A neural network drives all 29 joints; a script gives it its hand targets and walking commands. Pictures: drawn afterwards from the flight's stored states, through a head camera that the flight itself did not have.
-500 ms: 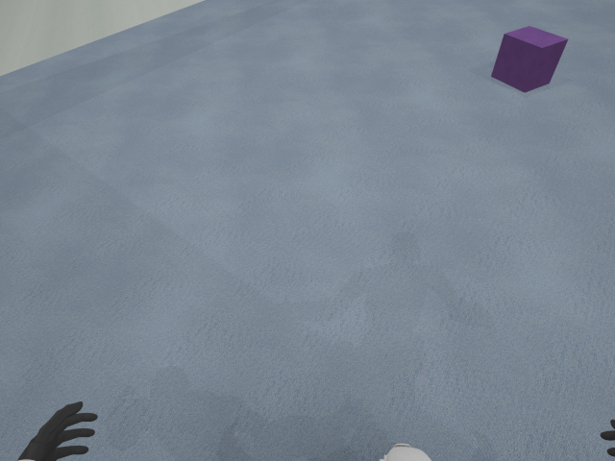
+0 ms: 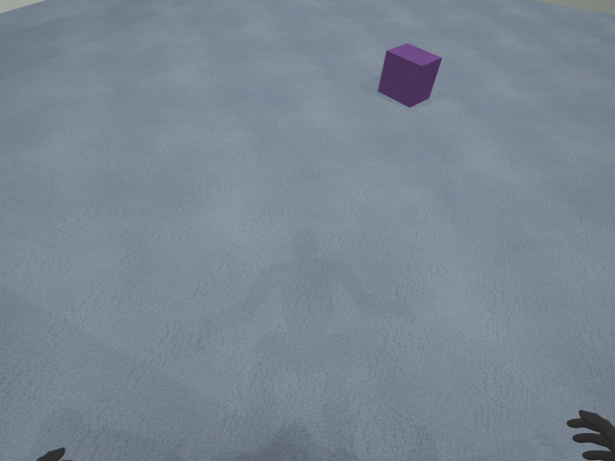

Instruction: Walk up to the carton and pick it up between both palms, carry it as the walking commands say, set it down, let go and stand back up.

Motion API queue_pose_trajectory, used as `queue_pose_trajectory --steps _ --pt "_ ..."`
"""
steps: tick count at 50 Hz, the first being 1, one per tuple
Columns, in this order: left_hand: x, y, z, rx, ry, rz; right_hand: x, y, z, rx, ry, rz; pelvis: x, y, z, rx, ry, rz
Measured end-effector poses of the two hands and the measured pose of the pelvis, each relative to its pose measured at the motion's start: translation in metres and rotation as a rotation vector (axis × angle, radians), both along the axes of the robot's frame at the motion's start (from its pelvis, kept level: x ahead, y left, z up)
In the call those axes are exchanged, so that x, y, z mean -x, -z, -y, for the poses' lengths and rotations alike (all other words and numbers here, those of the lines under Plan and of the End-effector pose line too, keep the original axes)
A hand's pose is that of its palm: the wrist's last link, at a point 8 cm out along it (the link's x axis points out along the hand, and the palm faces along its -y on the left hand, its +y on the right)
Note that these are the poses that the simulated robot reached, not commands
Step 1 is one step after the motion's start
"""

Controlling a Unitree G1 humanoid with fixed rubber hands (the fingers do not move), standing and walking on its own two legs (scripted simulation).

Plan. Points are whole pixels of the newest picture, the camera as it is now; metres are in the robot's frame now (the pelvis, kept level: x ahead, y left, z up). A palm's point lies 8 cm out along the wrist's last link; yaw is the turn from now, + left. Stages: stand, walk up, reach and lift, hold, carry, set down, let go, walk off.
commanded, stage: walk up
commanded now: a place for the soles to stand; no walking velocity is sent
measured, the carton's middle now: (408, 75) +2.51 -0.78 -0.62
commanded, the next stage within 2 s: none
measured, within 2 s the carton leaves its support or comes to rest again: neither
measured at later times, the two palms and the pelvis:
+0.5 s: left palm (188, 240) +0.51 +0.23 -0.07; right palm (561, 323) +0.34 -0.42 -0.06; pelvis +0.32 -0.07 +0.01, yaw -8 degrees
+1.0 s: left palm (223, 144) +0.83 +0.20 -0.07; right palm (515, 188) +0.65 -0.46 -0.03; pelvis +0.64 -0.09 +0.02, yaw -15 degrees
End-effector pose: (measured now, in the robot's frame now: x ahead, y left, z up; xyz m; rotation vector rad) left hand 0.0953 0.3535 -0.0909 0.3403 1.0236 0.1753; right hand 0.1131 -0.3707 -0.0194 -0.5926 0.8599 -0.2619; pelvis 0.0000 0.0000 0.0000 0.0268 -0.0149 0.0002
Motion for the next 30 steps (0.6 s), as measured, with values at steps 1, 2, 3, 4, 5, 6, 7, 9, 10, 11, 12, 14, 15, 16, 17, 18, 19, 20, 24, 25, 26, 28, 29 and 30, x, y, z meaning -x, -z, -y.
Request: queue_pose_trajectory --steps 1,2,3,4,5,6,7,9,10,11,12,14,15,16,17,18,19,20,24,25,26,28,29,30 --pt "-0.027 -0.003 0.004 0.007 0.034 0.017 0.004 -0.002 0.001 0.000 0.034 -0.004 -0.010 -0.003 -0.001 -0.004 0.015 0.004" --pt "-0.054 -0.007 0.010 0.017 0.066 0.035 0.007 -0.004 0.002 -0.003 0.067 -0.012 -0.020 -0.006 -0.001 0.000 0.024 0.004" --pt "-0.081 -0.012 0.016 0.027 0.098 0.053 0.011 -0.005 0.003 -0.008 0.096 -0.028 -0.031 -0.010 -0.002 0.005 0.031 0.002" --pt "-0.107 -0.017 0.022 0.036 0.127 0.072 0.014 -0.005 0.003 -0.012 0.123 -0.048 -0.041 -0.014 -0.002 0.010 0.037 -0.001" --pt "-0.132 -0.023 0.028 0.043 0.154 0.090 0.017 -0.005 0.004 -0.017 0.147 -0.070 -0.052 -0.016 -0.002 0.014 0.042 -0.004" --pt "-0.156 -0.028 0.034 0.050 0.181 0.106 0.020 -0.004 0.004 -0.022 0.168 -0.096 -0.063 -0.019 -0.001 0.017 0.049 -0.008" --pt "-0.180 -0.033 0.040 0.056 0.206 0.118 0.021 -0.002 0.004 -0.027 0.187 -0.125 -0.075 -0.020 -0.001 0.019 0.056 -0.013" --pt "-0.225 -0.041 0.055 0.064 0.255 0.135 0.022 0.004 0.006 -0.041 0.226 -0.181 -0.099 -0.022 0.001 0.024 0.067 -0.024" --pt "-0.247 -0.044 0.063 0.064 0.281 0.142 0.020 0.007 0.007 -0.050 0.244 -0.207 -0.112 -0.022 0.003 0.026 0.073 -0.031" --pt "-0.269 -0.047 0.071 0.065 0.304 0.148 0.017 0.011 0.008 -0.060 0.262 -0.230 -0.126 -0.022 0.006 0.027 0.078 -0.039" --pt "-0.292 -0.048 0.079 0.063 0.325 0.154 0.013 0.015 0.010 -0.071 0.278 -0.252 -0.140 -0.021 0.009 0.027 0.083 -0.048" --pt "-0.339 -0.049 0.097 0.055 0.361 0.174 0.002 0.024 0.015 -0.086 0.306 -0.295 -0.169 -0.016 0.019 0.027 0.083 -0.063" --pt "-0.362 -0.049 0.106 0.051 0.375 0.188 -0.006 0.029 0.019 -0.092 0.320 -0.314 -0.185 -0.012 0.025 0.026 0.088 -0.072" --pt "-0.384 -0.047 0.115 0.045 0.386 0.205 -0.016 0.035 0.025 -0.097 0.332 -0.332 -0.201 -0.007 0.032 0.023 0.095 -0.080" --pt "-0.404 -0.045 0.124 0.036 0.391 0.225 -0.027 0.041 0.032 -0.098 0.340 -0.346 -0.217 -0.001 0.040 0.021 0.101 -0.086" --pt "-0.419 -0.042 0.131 0.029 0.388 0.239 -0.042 0.047 0.038 -0.101 0.346 -0.355 -0.231 0.003 0.047 0.028 0.116 -0.090" --pt "-0.428 -0.038 0.136 0.023 0.381 0.241 -0.061 0.050 0.041 -0.107 0.344 -0.350 -0.244 0.004 0.053 0.028 0.128 -0.089" --pt "-0.432 -0.034 0.139 0.015 0.373 0.227 -0.084 0.050 0.044 -0.115 0.327 -0.331 -0.256 0.002 0.058 0.023 0.134 -0.084" --pt "-0.420 -0.025 0.132 0.000 0.275 0.107 -0.198 0.046 0.049 -0.150 0.206 -0.207 -0.304 -0.009 0.067 0.027 0.131 -0.060" --pt "-0.414 -0.024 0.128 -0.006 0.245 0.074 -0.227 0.045 0.050 -0.156 0.178 -0.178 -0.317 -0.011 0.068 0.032 0.135 -0.056" --pt "-0.410 -0.024 0.123 -0.012 0.217 0.042 -0.254 0.044 0.051 -0.160 0.152 -0.155 -0.330 -0.012 0.069 0.036 0.139 -0.052" --pt "-0.404 -0.025 0.111 -0.026 0.161 -0.005 -0.308 0.042 0.052 -0.167 0.105 -0.120 -0.358 -0.014 0.069 0.044 0.141 -0.045" --pt "-0.405 -0.026 0.104 -0.035 0.138 -0.021 -0.333 0.041 0.052 -0.171 0.085 -0.105 -0.372 -0.014 0.070 0.047 0.140 -0.044" --pt "-0.407 -0.026 0.098 -0.043 0.117 -0.034 -0.360 0.039 0.051 -0.172 0.065 -0.091 -0.388 -0.014 0.071 0.050 0.139 -0.044"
